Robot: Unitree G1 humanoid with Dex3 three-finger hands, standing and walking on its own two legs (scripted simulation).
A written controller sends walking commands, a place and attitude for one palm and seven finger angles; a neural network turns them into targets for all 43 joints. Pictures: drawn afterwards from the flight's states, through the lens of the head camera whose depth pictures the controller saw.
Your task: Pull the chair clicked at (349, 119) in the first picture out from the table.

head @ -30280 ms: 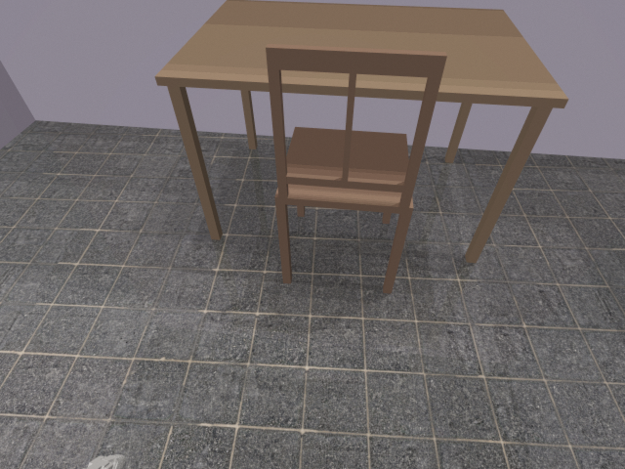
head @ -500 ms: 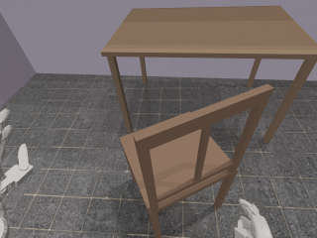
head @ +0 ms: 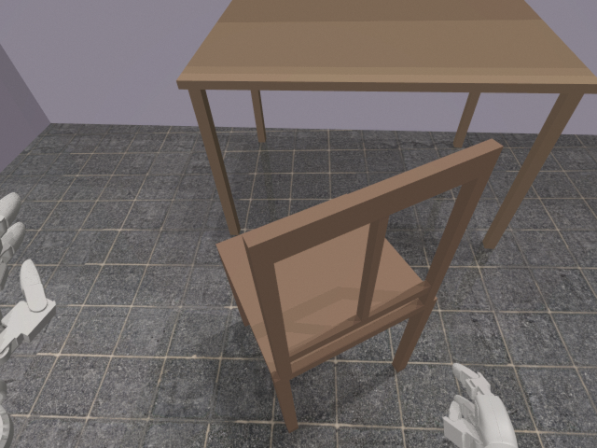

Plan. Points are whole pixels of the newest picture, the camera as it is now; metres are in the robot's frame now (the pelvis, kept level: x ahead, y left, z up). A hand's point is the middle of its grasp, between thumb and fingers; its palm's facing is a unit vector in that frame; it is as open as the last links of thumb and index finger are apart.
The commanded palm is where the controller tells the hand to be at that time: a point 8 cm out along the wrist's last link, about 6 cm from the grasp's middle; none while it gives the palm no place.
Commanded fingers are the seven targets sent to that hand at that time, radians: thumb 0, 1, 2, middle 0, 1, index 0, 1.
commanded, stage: step back with the hand held close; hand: left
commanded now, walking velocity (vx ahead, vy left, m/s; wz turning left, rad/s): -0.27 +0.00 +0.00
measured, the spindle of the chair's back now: (369, 273) +0.43 -0.07 -0.07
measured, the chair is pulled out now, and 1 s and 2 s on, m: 0.49 0.49 0.49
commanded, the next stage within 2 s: stop stepping back and stand still in 1.42 s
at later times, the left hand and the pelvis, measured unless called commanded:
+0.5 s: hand (4, 386) +0.13 +0.28 +0.16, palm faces +0.42 -0.76 -0.49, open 7.4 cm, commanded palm +0.07 +0.32 +0.17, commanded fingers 0.00 0.90 0.90 -0.20 -0.30 -0.20 -0.30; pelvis -0.07 +0.01 -0.01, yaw +0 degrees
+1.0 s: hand out of the picture +0.09 +0.27 +0.16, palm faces +0.48 -0.73 -0.48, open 7.4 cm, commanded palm +0.02 +0.31 +0.17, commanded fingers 0.00 0.90 0.90 -0.20 -0.30 -0.20 -0.30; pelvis -0.10 +0.01 -0.02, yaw +3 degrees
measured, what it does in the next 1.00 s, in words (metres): shifts its weight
